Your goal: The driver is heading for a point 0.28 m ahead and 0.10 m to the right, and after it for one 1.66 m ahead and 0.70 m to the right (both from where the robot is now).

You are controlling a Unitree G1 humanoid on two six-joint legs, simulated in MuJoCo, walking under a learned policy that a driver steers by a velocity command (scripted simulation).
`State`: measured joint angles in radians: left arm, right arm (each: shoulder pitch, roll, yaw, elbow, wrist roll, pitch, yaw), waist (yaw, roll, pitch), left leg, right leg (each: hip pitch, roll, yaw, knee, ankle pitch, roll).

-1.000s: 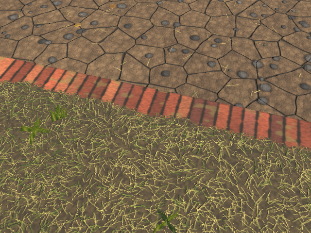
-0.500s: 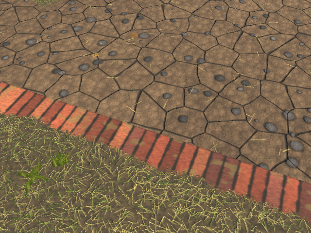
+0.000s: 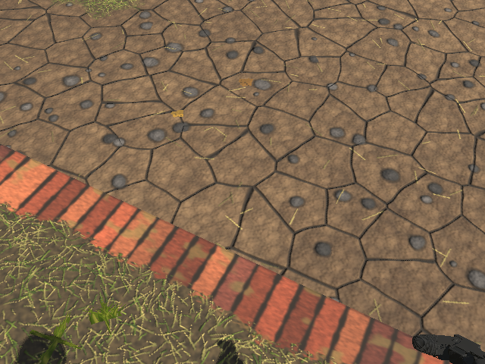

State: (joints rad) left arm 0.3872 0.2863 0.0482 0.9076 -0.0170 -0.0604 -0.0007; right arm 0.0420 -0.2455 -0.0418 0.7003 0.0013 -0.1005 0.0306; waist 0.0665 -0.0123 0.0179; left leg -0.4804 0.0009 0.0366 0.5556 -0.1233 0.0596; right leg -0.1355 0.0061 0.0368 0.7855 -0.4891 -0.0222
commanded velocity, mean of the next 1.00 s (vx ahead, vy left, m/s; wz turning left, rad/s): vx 0.19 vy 0.00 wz -0.48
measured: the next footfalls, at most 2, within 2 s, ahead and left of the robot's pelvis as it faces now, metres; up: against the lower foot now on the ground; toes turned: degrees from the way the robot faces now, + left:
right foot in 0.46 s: +0.33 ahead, -0.14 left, +0.00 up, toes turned -14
left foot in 0.90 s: +0.38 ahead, +0.08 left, +0.00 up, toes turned -34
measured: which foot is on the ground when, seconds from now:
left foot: down 0.00-0.46, up 0.48-0.88, down 0.90-1.00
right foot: up 0.00-0.44, down 0.46-0.92, up 0.94-1.00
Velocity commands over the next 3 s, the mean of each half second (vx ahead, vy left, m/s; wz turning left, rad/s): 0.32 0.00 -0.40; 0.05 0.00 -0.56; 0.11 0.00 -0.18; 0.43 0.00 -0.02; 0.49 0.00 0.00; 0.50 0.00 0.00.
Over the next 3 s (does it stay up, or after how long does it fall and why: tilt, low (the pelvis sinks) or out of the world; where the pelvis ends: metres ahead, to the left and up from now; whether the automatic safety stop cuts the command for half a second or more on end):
stays up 0.93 -0.40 0.02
